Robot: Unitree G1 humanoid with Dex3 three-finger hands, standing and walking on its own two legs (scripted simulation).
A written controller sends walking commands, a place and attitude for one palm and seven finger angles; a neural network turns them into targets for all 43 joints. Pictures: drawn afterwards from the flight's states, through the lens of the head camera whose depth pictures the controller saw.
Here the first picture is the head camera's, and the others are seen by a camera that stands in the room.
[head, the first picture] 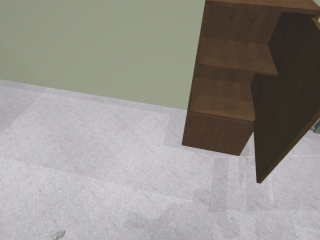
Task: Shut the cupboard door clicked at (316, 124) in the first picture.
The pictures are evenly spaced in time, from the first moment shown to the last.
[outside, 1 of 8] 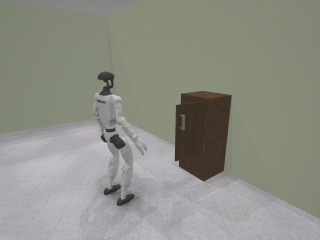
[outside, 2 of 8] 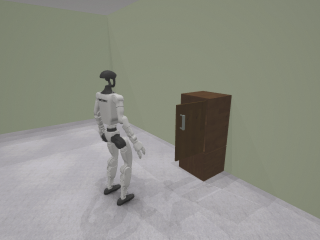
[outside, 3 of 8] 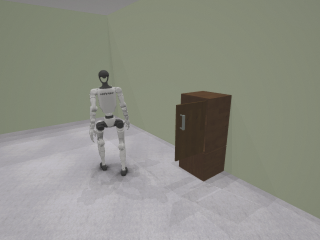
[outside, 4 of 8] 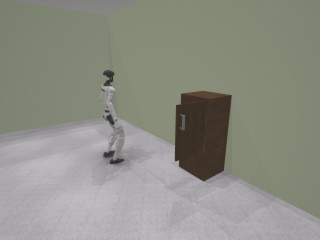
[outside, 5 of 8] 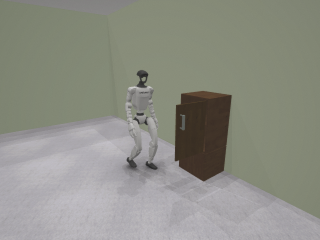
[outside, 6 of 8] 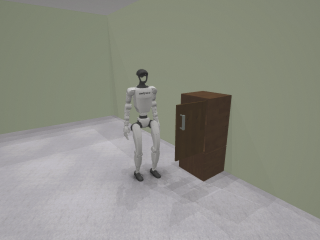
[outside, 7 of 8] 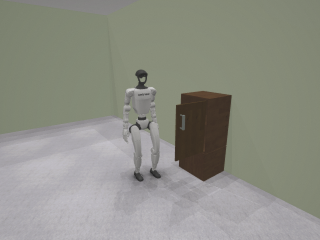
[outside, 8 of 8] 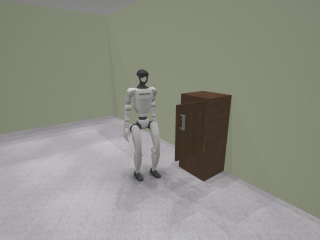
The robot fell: no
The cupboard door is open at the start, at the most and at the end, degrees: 86 86 86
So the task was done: no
